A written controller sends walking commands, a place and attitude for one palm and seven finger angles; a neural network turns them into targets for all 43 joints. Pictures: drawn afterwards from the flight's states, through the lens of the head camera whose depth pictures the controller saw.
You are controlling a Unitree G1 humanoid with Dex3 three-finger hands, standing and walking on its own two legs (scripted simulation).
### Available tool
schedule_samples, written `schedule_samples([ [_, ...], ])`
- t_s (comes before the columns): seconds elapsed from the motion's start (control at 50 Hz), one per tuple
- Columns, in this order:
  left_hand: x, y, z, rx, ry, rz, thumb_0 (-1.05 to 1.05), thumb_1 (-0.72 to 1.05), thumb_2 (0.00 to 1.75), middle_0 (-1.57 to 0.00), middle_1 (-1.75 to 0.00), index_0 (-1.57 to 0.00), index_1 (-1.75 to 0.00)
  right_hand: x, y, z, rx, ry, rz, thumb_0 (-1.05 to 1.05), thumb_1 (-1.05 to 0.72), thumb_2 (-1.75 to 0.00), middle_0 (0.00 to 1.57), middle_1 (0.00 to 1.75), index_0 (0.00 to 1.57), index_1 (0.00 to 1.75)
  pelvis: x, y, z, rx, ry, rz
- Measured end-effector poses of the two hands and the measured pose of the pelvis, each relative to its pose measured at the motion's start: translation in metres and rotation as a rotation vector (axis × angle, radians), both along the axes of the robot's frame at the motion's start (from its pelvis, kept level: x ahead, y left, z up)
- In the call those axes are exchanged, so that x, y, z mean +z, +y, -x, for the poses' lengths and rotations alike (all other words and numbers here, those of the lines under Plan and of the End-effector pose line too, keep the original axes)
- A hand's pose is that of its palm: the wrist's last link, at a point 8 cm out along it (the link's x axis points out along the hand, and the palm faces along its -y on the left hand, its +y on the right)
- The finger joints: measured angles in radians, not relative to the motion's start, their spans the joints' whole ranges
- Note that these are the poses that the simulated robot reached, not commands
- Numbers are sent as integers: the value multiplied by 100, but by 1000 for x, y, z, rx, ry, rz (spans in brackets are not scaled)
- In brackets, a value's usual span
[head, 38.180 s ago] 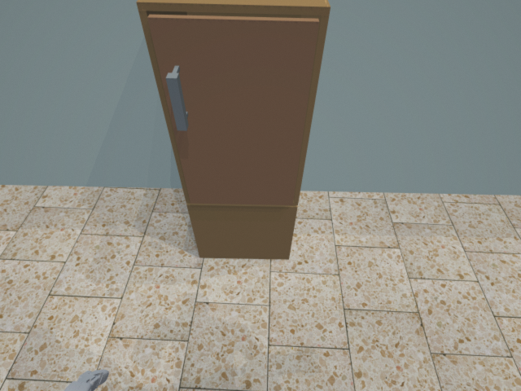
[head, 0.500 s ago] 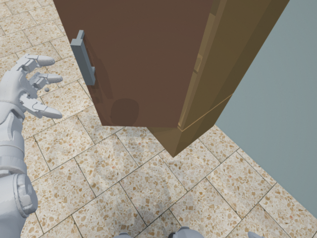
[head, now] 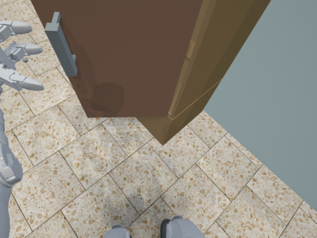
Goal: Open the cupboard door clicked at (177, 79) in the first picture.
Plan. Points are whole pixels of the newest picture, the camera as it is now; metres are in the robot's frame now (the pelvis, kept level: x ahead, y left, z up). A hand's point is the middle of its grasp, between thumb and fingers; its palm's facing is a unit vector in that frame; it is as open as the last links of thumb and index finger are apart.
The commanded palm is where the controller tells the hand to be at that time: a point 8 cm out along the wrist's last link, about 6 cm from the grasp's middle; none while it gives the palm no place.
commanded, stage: move the hooked fingers beside the handle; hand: left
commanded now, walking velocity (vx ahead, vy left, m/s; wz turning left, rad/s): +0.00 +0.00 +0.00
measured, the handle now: (64, 46) +0.56 +0.19 +0.10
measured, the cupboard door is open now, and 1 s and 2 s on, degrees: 51 51 51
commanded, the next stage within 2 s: slide the fingers in behind the handle in 1.24 s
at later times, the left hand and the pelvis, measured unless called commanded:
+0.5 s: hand (26, 58) +0.51 +0.26 +0.10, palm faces +0.00 -1.00 -0.03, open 14.0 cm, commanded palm +0.49 +0.30 +0.10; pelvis +0.01 +0.00 +0.00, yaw -1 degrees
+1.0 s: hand (29, 57) +0.51 +0.25 +0.11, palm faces -0.03 -1.00 -0.04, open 14.0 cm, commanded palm +0.49 +0.29 +0.10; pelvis +0.00 +0.00 +0.00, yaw -1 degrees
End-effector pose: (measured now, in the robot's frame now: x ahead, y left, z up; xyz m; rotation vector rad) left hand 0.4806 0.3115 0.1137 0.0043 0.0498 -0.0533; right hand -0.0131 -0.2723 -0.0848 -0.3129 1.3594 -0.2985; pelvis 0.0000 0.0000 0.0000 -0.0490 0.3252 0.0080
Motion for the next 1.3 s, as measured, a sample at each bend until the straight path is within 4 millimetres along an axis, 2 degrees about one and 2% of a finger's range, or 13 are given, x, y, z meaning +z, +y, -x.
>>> schedule_samples([
  [0.16, -2, -7, -23, -2, -17, -20, -1, -50, 30, -30, -120, -30, -120, 0, 7, 15, -30, 53, -4, 1, -90, -90, 20, 30, 20, 30, -3, 4, -2, -9, 35, 7],
  [0.3, -10, -15, -24, -9, 6, -5, -1, -50, 30, -30, -120, -30, -120, 0, 16, 19, -64, 67, -39, 1, -90, -90, 21, 30, 20, 30, -2, 4, -9, -24, 37, 6],
  [0.4, -17, -7, -16, 30, 18, -16, -1, -49, 30, -30, -120, -30, -120, -2, 17, 11, -59, 50, -54, 1, -90, -90, 21, 30, 20, 30, -1, 3, -11, -28, 28, 5],
  [0.52, -5, 3, -9, 43, -34, -30, -1, -50, 30, -30, -120, -30, -120, -4, 11, -6, -26, 28, -46, 1, -90, -90, 21, 30, 20, 30, -1, 1, -11, -14, 21, 9],
  [0.6, -3, 0, -6, 5, -15, -27, -1, -50, 30, -30, -120, -30, -120, -5, 6, -17, 1, 13, -35, 1, -90, -90, 21, 30, 20, 30, -1, 0, -11, -1, 19, 10],
  [0.76, -15, -14, -7, -2, 10, -4, -1, -50, 30, -30, -120, -30, -120, -4, -1, -30, 27, -37, -12, 1, -90, -90, 20, 30, 20, 30, -3, -1, -6, 1, 20, 7],
  [0.94, -9, -7, -14, 34, -19, -34, -1, -50, 30, -30, -120, -30, -120, -6, 1, -11, -9, -8, -18, 1, -90, -90, 20, 30, 20, 30, -6, -3, -2, -8, 29, 7],
  [1.08, -1, -5, -6, 4, -17, -27, -1, -50, 30, -30, -120, -30, -120, -7, 8, 6, -29, 42, -47, 1, -90, -90, 20, 30, 20, 30, -3, -2, -5, -9, 22, 7],
  [1.22, -14, -10, -3, 9, 17, -4, -1, -50, 30, -30, -120, -30, -120, -6, 6, 5, -22, 30, -35, 1, -90, -90, 21, 30, 20, 30, -4, -2, -2, -7, 18, 6],
  [1.3, -13, -11, -5, 15, -21, -28, -1, -50, 30, -30, -120, -30, -120, -5, 3, 2, -18, 15, -20, 1, -90, -90, 21, 30, 20, 30, -5, -1, 0, -8, 20, 8],
])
